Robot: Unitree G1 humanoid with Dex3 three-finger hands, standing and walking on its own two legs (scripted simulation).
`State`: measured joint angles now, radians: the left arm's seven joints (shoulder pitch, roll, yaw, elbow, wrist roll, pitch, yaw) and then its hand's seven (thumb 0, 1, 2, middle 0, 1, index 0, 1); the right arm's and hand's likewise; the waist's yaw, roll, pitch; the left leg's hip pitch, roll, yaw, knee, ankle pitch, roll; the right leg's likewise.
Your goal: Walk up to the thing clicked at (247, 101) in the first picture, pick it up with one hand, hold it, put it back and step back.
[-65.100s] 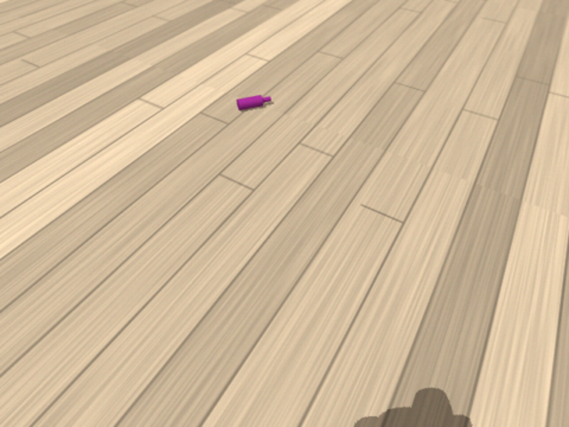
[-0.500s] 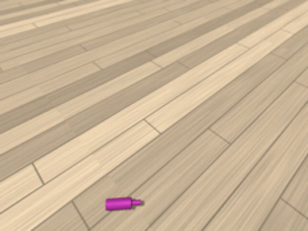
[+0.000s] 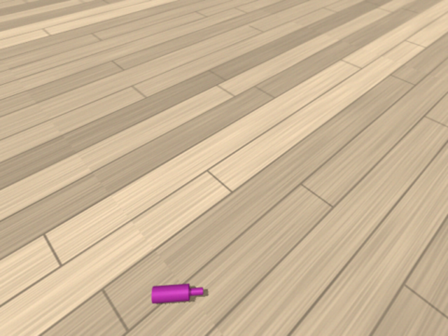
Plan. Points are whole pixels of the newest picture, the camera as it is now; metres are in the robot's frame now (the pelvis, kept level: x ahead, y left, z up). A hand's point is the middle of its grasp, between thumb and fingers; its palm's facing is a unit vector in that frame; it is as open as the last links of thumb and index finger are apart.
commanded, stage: stand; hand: left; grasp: from above
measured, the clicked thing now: (178, 292) +0.44 +0.19 -0.75
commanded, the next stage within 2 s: step back in 0.34 s
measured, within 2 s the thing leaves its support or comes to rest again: neither
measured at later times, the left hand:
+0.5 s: hand out of the picture +0.05 +0.26 -0.17, palm faces +0.01 -0.93 -0.36, open 7.4 cm
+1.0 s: hand out of the picture +0.03 +0.29 -0.18, palm faces -0.04 -0.94 -0.35, open 7.4 cm
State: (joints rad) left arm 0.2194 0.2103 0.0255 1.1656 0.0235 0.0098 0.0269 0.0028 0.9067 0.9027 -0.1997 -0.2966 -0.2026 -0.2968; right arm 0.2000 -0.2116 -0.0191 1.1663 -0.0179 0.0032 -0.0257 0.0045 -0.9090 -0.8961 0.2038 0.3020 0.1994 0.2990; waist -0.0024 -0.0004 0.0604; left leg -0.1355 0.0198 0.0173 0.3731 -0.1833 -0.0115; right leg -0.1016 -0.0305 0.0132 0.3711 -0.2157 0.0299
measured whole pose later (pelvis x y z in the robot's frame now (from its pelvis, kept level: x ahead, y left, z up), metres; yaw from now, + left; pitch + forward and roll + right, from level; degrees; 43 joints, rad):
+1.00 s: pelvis -0.11 +0.03 -0.01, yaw +0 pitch -1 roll -1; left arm 0.06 0.40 0.06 0.86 0.01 0.06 0.03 0.00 0.91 0.90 -0.20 -0.30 -0.20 -0.30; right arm 0.18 -0.33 -0.03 0.94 -0.03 0.03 -0.01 0.01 -0.90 -0.90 0.21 0.30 0.20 0.30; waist -0.02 -0.05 0.19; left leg -0.26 -0.01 0.00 0.58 -0.31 0.04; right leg -0.50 0.12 0.16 1.11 -0.49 -0.01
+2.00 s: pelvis -0.40 +0.01 -0.03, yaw -6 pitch -3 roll -2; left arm 0.21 0.39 0.09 0.85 0.04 0.06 -0.02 0.00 0.91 0.90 -0.20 -0.30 -0.20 -0.30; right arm 0.10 -0.41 -0.05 0.80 -0.03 0.04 -0.02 0.00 -0.90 -0.90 0.21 0.30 0.21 0.30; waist 0.01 0.03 0.18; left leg -0.48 0.08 -0.01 0.68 -0.20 -0.01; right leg -0.23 0.03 0.03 0.67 -0.40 0.00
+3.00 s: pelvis -0.65 -0.02 -0.02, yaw +1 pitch -2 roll +2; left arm 0.24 0.41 0.06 0.97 0.03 0.02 -0.01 0.01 0.90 0.90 -0.20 -0.30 -0.21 -0.30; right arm 0.24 -0.36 -0.05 0.99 -0.03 -0.01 0.02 0.01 -0.91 -0.90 0.21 0.30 0.20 0.30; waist 0.03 -0.03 0.08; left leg -0.26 -0.05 -0.02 0.58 -0.28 0.02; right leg -0.29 -0.04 0.01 0.76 -0.48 -0.02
